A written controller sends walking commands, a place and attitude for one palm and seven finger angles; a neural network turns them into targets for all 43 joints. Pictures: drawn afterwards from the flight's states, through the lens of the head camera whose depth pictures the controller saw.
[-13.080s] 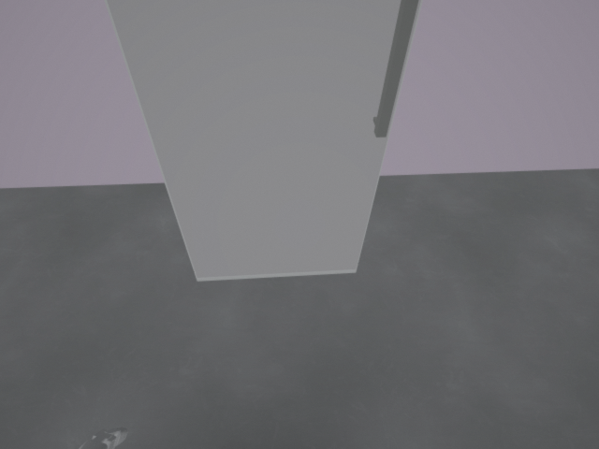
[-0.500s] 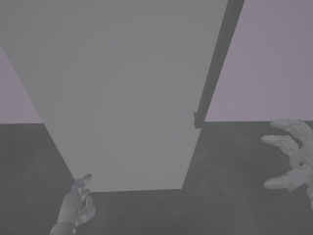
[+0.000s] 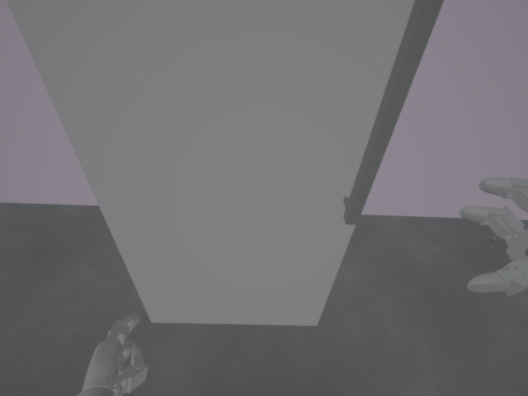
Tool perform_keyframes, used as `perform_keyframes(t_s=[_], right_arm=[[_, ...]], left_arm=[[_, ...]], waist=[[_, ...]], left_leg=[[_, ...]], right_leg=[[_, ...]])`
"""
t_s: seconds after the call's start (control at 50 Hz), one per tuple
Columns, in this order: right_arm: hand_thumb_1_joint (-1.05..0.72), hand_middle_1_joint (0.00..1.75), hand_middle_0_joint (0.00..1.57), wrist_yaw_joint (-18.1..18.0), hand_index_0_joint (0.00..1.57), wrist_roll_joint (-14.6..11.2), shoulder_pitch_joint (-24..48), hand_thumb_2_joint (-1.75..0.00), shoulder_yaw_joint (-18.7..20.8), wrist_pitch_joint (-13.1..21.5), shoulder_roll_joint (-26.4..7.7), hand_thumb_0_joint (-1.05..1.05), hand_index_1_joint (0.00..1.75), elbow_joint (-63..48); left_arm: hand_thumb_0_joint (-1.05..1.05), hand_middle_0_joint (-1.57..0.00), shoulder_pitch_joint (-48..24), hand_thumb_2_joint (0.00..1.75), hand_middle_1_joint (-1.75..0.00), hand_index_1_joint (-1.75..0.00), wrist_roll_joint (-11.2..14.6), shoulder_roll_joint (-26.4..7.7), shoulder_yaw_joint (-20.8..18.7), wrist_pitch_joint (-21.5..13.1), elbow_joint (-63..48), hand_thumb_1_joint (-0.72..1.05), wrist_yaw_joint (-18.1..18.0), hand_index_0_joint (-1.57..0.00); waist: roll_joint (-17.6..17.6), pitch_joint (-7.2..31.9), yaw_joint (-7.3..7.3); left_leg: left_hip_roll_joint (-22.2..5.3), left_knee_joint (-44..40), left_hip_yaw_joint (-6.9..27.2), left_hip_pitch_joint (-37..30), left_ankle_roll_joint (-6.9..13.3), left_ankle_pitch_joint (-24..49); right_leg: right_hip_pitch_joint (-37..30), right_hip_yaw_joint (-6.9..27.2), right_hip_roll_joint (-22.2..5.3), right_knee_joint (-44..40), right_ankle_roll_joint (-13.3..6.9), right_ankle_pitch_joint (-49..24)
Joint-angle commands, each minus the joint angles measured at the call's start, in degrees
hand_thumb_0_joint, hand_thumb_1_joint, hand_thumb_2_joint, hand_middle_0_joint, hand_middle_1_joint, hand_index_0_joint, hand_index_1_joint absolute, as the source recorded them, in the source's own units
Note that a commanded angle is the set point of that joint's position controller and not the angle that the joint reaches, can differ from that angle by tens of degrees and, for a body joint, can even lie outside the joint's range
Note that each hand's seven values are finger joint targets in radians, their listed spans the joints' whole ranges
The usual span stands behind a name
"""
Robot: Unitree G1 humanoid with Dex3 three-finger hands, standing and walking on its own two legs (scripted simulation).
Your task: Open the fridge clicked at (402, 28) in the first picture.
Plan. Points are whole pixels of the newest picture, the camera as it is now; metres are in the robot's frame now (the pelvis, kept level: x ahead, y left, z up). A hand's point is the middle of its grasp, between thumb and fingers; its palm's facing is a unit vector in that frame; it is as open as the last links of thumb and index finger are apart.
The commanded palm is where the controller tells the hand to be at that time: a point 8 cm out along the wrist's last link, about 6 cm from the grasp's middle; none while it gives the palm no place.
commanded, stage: raise the hand to about handle height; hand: right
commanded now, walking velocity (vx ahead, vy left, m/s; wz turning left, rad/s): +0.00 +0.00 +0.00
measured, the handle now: (376, 128) +0.50 -0.18 +0.19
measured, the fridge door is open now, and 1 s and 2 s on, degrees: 0 0 0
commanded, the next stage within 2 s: move the hooked fingers beside the handle in 0.22 s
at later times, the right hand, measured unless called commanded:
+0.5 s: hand (509, 244) +0.27 -0.29 +0.17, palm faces +0.14 +0.99 -0.03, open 14.0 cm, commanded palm +0.25 -0.33 +0.19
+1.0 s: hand (470, 211) +0.32 -0.26 +0.18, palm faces +0.10 +0.99 -0.01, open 14.0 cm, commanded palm +0.30 -0.31 +0.18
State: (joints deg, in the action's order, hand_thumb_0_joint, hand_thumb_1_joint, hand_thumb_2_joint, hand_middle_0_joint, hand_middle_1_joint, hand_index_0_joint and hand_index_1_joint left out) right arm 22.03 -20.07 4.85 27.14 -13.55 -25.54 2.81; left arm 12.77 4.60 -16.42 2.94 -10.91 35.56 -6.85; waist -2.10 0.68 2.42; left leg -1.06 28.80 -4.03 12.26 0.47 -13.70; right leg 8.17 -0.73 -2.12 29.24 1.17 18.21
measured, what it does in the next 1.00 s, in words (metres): stands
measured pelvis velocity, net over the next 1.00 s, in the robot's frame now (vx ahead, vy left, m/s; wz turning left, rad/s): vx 0.00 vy -0.01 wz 0.00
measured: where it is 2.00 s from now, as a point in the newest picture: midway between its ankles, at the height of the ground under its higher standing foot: outside the picture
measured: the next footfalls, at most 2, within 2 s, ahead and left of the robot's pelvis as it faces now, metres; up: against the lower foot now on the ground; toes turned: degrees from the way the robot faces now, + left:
none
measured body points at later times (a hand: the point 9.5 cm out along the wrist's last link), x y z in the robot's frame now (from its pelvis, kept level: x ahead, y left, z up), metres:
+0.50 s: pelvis -0.02 +0.00 +0.00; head -0.04 +0.01 +0.45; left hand +0.18 +0.23 -0.07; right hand +0.25 -0.34 +0.18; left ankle +0.02 +0.11 -0.74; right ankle -0.02 -0.13 -0.74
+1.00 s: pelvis +0.00 -0.01 +0.00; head -0.02 +0.01 +0.45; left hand +0.17 +0.24 -0.08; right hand +0.31 -0.32 +0.18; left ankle +0.02 +0.11 -0.74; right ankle -0.02 -0.13 -0.74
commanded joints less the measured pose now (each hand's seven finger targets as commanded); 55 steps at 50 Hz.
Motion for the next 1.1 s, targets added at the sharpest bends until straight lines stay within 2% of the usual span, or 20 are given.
perform_keyframes(t_s=[0.0, 0.08, 0.12, 0.2, 0.3, 0.38, 0.46, 0.5, 0.52, 0.54, 0.58, 0.6, 0.64, 0.68, 0.72, 0.78, 0.8, 0.86, 0.98, 1.08], right_arm=[[0.50, 1.20, 0.30, -2.10, 0.30, 0.18, 18.30, -0.30, 6.89, 5.25, -18.76, 0.00, 1.20, -13.53], [0.50, 1.20, 0.30, -1.47, 0.30, 0.86, 18.61, -0.30, 2.94, 2.99, -15.79, 0.00, 1.20, -12.32], [0.50, 1.20, 0.30, -1.06, 0.30, 0.79, 18.45, -0.30, 2.64, 2.13, -15.93, 0.00, 1.20, -11.54], [0.50, 1.20, 0.30, -0.62, 0.30, -0.01, 18.28, -0.30, 5.20, 2.37, -18.17, 0.00, 1.20, -11.49], [0.50, 1.20, 0.30, -0.41, 0.30, -0.75, 17.06, -0.30, 5.84, 3.07, -17.67, 0.00, 1.20, -9.33], [0.50, 1.20, 0.30, -0.26, 0.30, 0.32, 23.18, -0.30, 2.19, 2.78, -16.10, 0.00, 1.20, -5.60], [0.50, 1.20, 0.30, -0.37, 0.30, 1.51, 31.38, -0.30, 0.08, 3.89, -16.73, 0.00, 1.20, -3.36], [0.50, 1.20, 0.30, -0.70, 0.30, 1.92, 34.03, -0.30, -0.11, 5.37, -17.47, 0.00, 1.20, -4.11], [0.50, 1.20, 0.30, -0.82, 0.30, 2.19, 36.03, -0.30, -0.65, 6.16, -17.15, 0.00, 1.20, -5.75], [0.50, 1.20, 0.30, -0.96, 0.30, 2.27, 36.43, -0.30, -1.26, 6.80, -16.40, 0.00, 1.20, -5.09], [0.50, 1.20, 0.30, -1.11, 0.30, 2.21, 35.14, -0.30, 0.89, 7.74, -18.20, 0.00, 1.20, -3.15], [0.50, 1.20, 0.30, -1.18, 0.30, 2.16, 32.84, -0.30, 2.28, 7.62, -19.52, 0.00, 1.20, -1.26], [0.50, 1.20, 0.30, -1.07, 0.30, 2.29, 31.38, -0.30, 1.76, 6.92, -17.78, 0.00, 1.20, 0.21], [0.50, 1.20, 0.30, -1.19, 0.30, 2.20, 29.38, -0.30, 1.66, 5.41, -17.15, 0.00, 1.20, 2.30], [0.50, 1.20, 0.30, -1.36, 0.30, 2.13, 25.88, -0.30, 2.90, 3.92, -17.49, 0.00, 1.20, 2.23], [0.50, 1.20, 0.30, -1.76, 0.30, 2.09, 26.14, -0.30, 2.32, 2.93, -16.32, 0.00, 1.20, -0.09], [0.50, 1.20, 0.30, -2.11, 0.30, 2.03, 26.13, -0.30, 3.17, 3.27, -17.26, 0.00, 1.20, -1.41], [0.50, 1.20, 0.30, -2.90, 0.30, 1.90, 28.13, -0.30, 1.93, 4.54, -15.17, 0.00, 1.20, -6.11], [0.50, 1.20, 0.30, -4.11, 0.30, 3.43, 35.98, -0.30, -1.62, 5.26, -13.67, 0.00, 1.20, -2.06], [0.50, 1.20, 0.30, -4.18, 0.30, 4.67, 40.59, -0.30, -3.85, 4.42, -13.37, 0.00, 1.20, 3.27]], left_arm=[[0.00, -0.20, -9.19, 0.90, -0.30, -0.30, 0.00, -6.52, -2.34, -3.89, -9.40, 0.90, -0.64, -0.20], [0.00, -0.20, -9.33, 0.90, -0.30, -0.30, 0.53, -6.21, -1.85, -3.75, -9.52, 0.90, -1.01, -0.20], [0.00, -0.20, -9.46, 0.90, -0.30, -0.30, 0.61, -6.45, -1.86, -3.64, -9.45, 0.90, -1.12, -0.20], [0.00, -0.20, -9.59, 0.90, -0.30, -0.30, 0.37, -6.79, -1.91, -3.76, -9.50, 0.90, -1.23, -0.20], [0.00, -0.20, -9.41, 0.90, -0.30, -0.30, 0.28, -6.65, -1.84, -3.92, -8.94, 0.90, -1.00, -0.20], [0.00, -0.20, -8.94, 0.90, -0.30, -0.30, 0.63, -6.67, -1.67, -3.90, -8.20, 0.90, -1.22, -0.20], [0.00, -0.20, -8.84, 0.90, -0.30, -0.30, 0.69, -6.88, -1.66, -4.11, -7.48, 0.90, -1.69, -0.20], [0.00, -0.20, -8.79, 0.90, -0.30, -0.30, 0.57, -7.00, -1.81, -4.39, -7.46, 0.90, -1.87, -0.20], [0.00, -0.20, -9.07, 0.90, -0.30, -0.30, 0.44, -6.69, -1.73, -4.70, -7.88, 0.90, -1.88, -0.20], [0.00, -0.20, -8.80, 0.90, -0.30, -0.30, 0.38, -6.37, -1.61, -4.89, -7.71, 0.90, -1.95, -0.20], [0.00, -0.20, -8.02, 0.90, -0.30, -0.30, 0.18, -6.85, -1.84, -4.89, -7.34, 0.90, -1.97, -0.20], [0.00, -0.20, -7.69, 0.90, -0.30, -0.30, 0.04, -7.20, -2.04, -4.77, -6.97, 0.90, -1.86, -0.20], [0.00, -0.20, -7.63, 0.90, -0.30, -0.30, 0.17, -6.54, -2.01, -4.58, -7.39, 0.90, -1.58, -0.20], [0.00, -0.20, -7.18, 0.90, -0.30, -0.30, 0.36, -6.82, -2.19, -4.07, -7.57, 0.90, -1.15, -0.20], [0.00, -0.20, -7.16, 0.90, -0.30, -0.30, 0.35, -7.00, -2.59, -3.65, -8.32, 0.90, -0.67, -0.20], [0.00, -0.20, -6.90, 0.90, -0.30, -0.30, 0.41, -6.96, -2.92, -2.99, -9.03, 0.90, -0.22, -0.20], [0.00, -0.20, -7.04, 0.90, -0.30, -0.30, 0.36, -7.19, -3.06, -2.88, -8.98, 0.90, -0.16, -0.20], [0.00, -0.20, -6.65, 0.90, -0.30, -0.30, 0.17, -6.64, -3.19, -2.81, -9.31, 0.90, -0.23, -0.20], [0.00, -0.20, -5.84, 0.90, -0.30, -0.30, 0.31, -6.81, -2.99, -2.18, -6.67, 0.90, -1.24, -0.20], [0.00, -0.20, -5.73, 0.90, -0.30, -0.30, 0.27, -6.86, -2.73, -1.69, -6.00, 0.90, -1.63, -0.20]], waist=[[-4.41, 8.86, 0.82], [-5.70, 6.31, 0.10], [-3.31, 5.82, -0.09], [-0.43, 7.90, 0.35], [0.38, 7.77, 0.40], [-0.74, 4.05, -1.17], [-2.13, 4.55, -2.31], [-2.35, 6.86, -2.29], [-4.73, 9.76, -2.01], [-4.75, 10.17, -2.17], [-3.86, 11.64, -1.43], [-2.42, 12.27, -1.05], [-1.89, 13.04, -0.47], [-1.97, 11.81, -0.20], [-0.31, 13.14, 0.71], [-0.17, 12.99, 0.33], [-0.31, 12.84, 0.42], [-0.82, 14.30, -0.17], [-1.88, 9.16, -2.54], [-1.92, 10.79, -2.86]], left_leg=[[0.38, -3.90, 2.41, -7.54, 0.60, 10.63], [0.79, -5.18, 1.71, -5.91, 0.41, 6.45], [0.69, -5.72, 2.03, -5.60, 0.24, 4.04], [1.11, -5.68, 1.63, -6.46, 0.26, 3.75], [0.74, -5.67, 2.29, -6.57, 0.30, 4.55], [0.76, -6.85, 2.39, -2.61, 0.05, -0.78], [0.44, -7.18, 2.98, -1.70, 0.18, -3.68], [0.51, -6.66, 2.87, -2.62, 0.40, -2.55], [0.40, -6.16, 2.68, -3.75, 0.50, -1.09], [0.56, -5.89, 2.27, -3.80, 0.56, 0.00], [0.83, -5.11, 1.60, -5.33, 0.76, 2.70], [0.58, -4.89, 2.15, -6.20, 0.82, 3.77], [0.45, -4.11, 1.57, -7.46, 0.80, 7.09], [0.60, -3.70, 1.02, -7.15, 0.84, 9.08], [0.20, -2.83, 1.10, -8.87, 0.81, 12.86], [0.56, -2.48, 0.83, -8.33, 0.74, 15.40], [0.54, -2.21, 1.00, -8.65, 0.94, 16.54], [0.95, -2.00, 0.87, -8.53, 0.71, 18.90], [1.16, -3.88, 0.88, -4.00, 0.55, 12.04], [0.72, -4.15, 1.14, -3.92, 0.69, 10.07]], right_leg=[[2.83, 0.20, 2.05, -3.83, -1.72, -13.90], [2.96, 0.62, 2.30, -5.29, -1.59, -10.42], [3.61, 0.86, 2.13, -5.26, -1.73, -8.89], [2.79, 1.35, 2.09, -5.44, -1.89, -9.34], [3.71, 1.10, 2.05, -4.94, -1.78, -9.70], [4.76, 1.46, 2.18, -5.38, -1.68, -5.33], [4.90, 1.66, 2.39, -5.01, -1.62, -3.17], [3.79, 1.72, 2.27, -4.81, -1.69, -4.08], [2.72, 1.92, 2.46, -4.95, -1.69, -5.20], [2.11, 2.00, 2.44, -5.11, -1.67, -5.78], [2.27, 2.29, 2.43, -5.25, -1.64, -7.90], [2.83, 1.90, 2.25, -4.63, -1.74, -8.84], [3.28, 1.57, 2.37, -4.95, -1.75, -10.87], [4.12, 1.46, 2.37, -5.11, -1.55, -11.97], [4.73, 0.98, 2.15, -4.57, -1.64, -14.77], [3.94, 0.72, 2.08, -4.28, -1.54, -16.73], [3.74, 0.44, 1.86, -3.72, -1.60, -18.00], [1.67, 0.44, 1.86, -3.69, -1.61, -20.36], [2.11, 0.55, 1.97, -4.52, -1.64, -14.31], [2.45, 0.86, 2.24, -4.48, -1.70, -12.50]])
